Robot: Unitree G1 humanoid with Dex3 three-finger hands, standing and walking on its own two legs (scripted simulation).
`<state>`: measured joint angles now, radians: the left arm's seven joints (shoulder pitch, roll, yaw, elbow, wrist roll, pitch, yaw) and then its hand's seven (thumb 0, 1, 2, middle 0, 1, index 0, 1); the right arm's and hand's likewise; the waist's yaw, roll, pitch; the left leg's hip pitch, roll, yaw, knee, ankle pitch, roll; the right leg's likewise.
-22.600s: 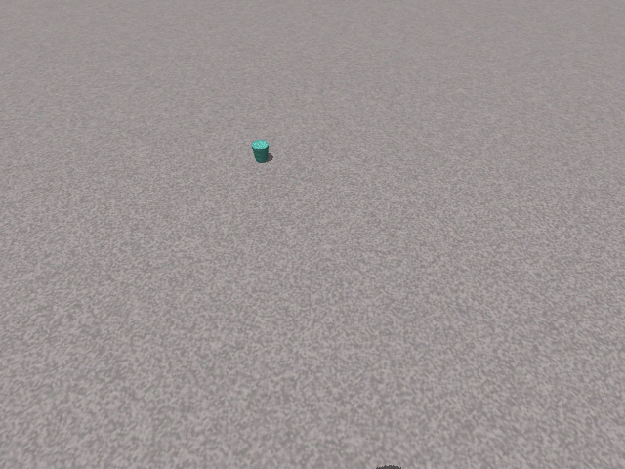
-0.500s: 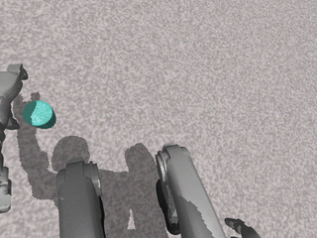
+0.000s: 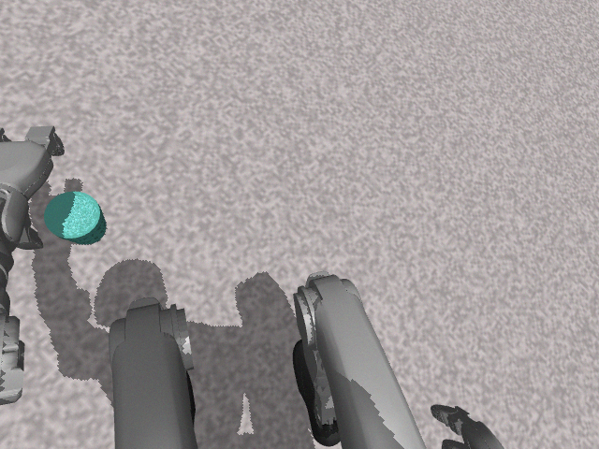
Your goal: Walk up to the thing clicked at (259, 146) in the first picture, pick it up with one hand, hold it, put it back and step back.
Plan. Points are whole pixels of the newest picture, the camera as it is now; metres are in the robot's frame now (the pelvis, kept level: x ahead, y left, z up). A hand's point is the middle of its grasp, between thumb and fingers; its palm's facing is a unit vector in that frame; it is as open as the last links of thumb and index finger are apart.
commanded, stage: withdraw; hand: left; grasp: from above
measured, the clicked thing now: (81, 222) +0.50 +0.29 -0.35
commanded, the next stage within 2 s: none
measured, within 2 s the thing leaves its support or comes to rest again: neither
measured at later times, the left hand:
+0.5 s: hand (11, 186) +0.48 +0.30 -0.12, palm faces -0.43 -0.04 -0.90, open 14.1 cm
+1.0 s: hand (9, 186) +0.48 +0.31 -0.13, palm faces -0.39 -0.03 -0.92, open 14.1 cm
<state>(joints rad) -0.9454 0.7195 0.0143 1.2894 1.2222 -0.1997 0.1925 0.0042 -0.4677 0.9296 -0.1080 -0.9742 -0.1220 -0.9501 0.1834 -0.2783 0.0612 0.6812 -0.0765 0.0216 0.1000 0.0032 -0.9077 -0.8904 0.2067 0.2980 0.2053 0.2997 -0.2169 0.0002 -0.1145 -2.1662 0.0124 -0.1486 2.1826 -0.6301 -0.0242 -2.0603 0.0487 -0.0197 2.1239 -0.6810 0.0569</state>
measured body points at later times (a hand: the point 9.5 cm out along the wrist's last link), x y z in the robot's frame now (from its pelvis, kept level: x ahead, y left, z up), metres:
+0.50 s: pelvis +0.00 +0.00 +0.00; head +0.22 +0.06 +0.39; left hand +0.50 +0.30 -0.07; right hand +0.05 -0.27 -0.11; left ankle +0.09 +0.13 -0.36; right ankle +0.10 -0.14 -0.36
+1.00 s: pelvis +0.00 +0.00 -0.01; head +0.22 +0.07 +0.38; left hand +0.50 +0.31 -0.08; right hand +0.06 -0.27 -0.11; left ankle +0.09 +0.13 -0.36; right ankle +0.10 -0.14 -0.36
